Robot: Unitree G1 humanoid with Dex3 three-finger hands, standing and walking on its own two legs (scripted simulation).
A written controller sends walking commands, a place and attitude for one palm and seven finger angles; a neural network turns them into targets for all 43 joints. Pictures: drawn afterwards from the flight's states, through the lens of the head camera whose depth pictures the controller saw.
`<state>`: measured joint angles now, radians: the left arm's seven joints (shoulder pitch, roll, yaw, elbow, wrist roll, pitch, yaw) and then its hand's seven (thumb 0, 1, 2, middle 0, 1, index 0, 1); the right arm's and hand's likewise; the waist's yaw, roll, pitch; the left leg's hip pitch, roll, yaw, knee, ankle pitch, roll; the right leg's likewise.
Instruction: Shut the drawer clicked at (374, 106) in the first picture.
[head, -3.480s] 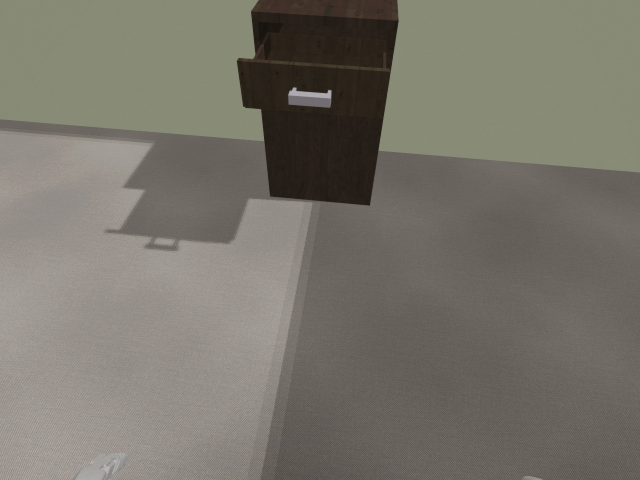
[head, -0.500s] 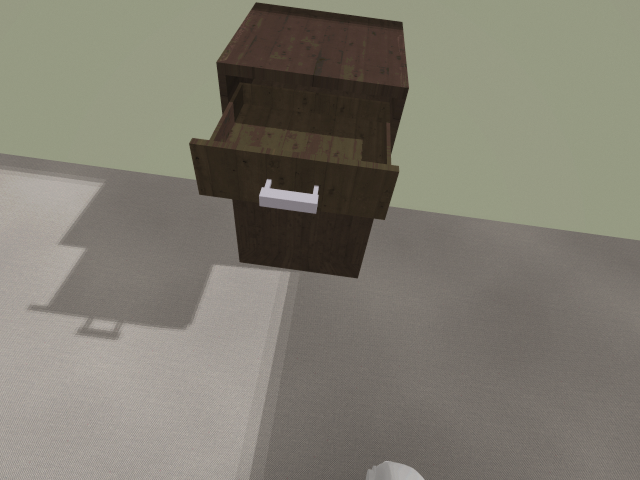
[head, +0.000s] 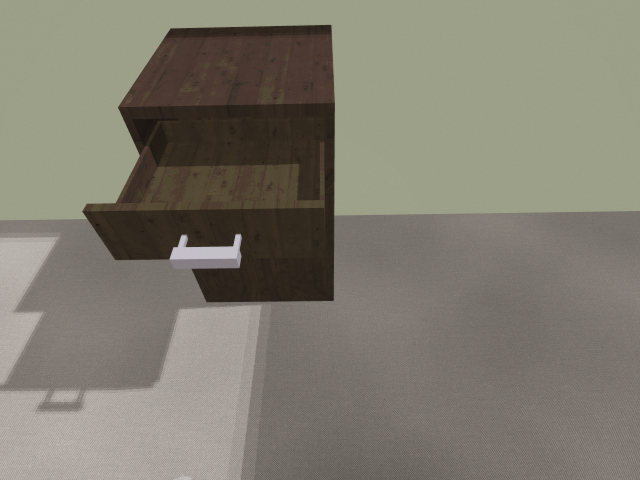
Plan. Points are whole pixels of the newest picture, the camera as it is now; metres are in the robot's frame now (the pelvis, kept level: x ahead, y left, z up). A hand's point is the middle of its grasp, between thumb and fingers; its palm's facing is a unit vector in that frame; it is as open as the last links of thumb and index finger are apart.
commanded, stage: take the last steps up to it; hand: left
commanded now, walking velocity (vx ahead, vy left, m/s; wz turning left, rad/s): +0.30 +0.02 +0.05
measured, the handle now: (208, 248) +0.52 +0.22 -0.07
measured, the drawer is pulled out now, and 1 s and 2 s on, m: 0.29 0.29 0.29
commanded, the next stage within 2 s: come to a stop and stand still in 0.44 s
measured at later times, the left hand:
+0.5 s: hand out of the picture +0.04 +0.18 -0.18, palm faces +0.14 -0.98 -0.13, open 7.4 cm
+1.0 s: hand (209, 429) +0.23 +0.18 -0.16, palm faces +0.05 -0.97 -0.26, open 7.3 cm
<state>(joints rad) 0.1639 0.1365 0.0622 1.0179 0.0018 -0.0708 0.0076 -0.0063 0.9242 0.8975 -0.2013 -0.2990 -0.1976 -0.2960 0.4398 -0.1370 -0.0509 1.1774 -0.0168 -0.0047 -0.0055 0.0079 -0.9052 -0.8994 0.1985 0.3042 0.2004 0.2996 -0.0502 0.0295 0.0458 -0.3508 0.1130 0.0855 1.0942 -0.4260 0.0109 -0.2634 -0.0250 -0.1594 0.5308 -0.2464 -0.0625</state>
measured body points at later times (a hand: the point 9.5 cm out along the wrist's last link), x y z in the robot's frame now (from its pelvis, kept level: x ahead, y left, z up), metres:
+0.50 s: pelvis +0.15 +0.03 -0.01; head +0.16 +0.05 +0.44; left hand +0.03 +0.23 -0.17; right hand +0.27 -0.18 -0.14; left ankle +0.20 +0.13 -0.73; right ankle +0.05 -0.08 -0.68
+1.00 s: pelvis +0.17 +0.00 +0.00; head +0.18 -0.03 +0.45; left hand +0.23 +0.23 -0.14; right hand +0.17 -0.22 -0.17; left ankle +0.15 +0.13 -0.71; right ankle +0.23 -0.10 -0.73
